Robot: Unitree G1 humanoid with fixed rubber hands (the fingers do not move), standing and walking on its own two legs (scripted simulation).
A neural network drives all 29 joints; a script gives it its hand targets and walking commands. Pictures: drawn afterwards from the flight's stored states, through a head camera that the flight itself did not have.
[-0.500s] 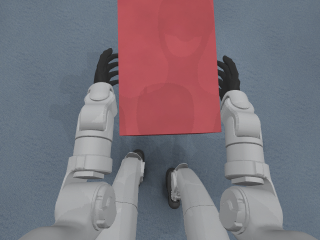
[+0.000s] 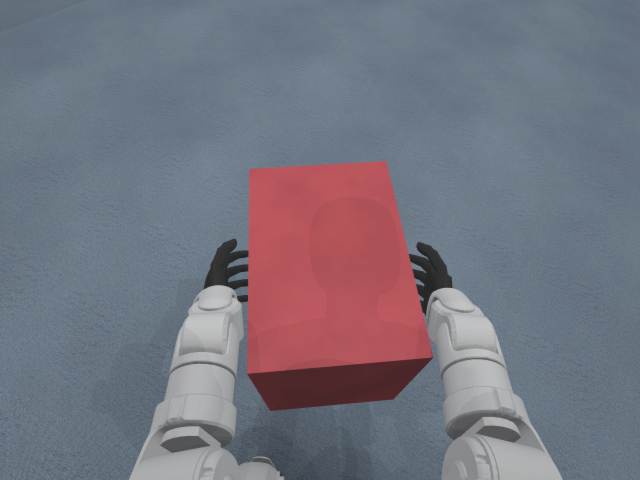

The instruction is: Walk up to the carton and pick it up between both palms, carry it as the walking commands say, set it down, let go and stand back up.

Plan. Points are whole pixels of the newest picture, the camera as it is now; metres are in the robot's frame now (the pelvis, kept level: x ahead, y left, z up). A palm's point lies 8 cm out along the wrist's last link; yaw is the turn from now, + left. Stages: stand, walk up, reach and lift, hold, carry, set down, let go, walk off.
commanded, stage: reach and lift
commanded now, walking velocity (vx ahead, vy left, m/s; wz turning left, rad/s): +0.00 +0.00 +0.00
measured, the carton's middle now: (325, 291) +0.39 -0.01 -0.04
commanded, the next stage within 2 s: hold in 1.56 s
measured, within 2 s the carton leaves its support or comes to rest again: neither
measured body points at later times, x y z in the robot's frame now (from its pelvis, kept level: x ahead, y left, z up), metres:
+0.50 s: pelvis +0.02 -0.02 +0.02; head +0.00 -0.01 +0.47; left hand +0.33 +0.13 +0.04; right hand +0.33 -0.16 +0.04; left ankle +0.10 +0.08 -0.71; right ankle +0.01 -0.13 -0.71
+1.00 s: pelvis +0.01 -0.01 +0.01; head -0.03 +0.00 +0.46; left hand +0.32 +0.12 +0.04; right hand +0.31 -0.17 +0.04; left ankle +0.10 +0.08 -0.71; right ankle +0.01 -0.13 -0.71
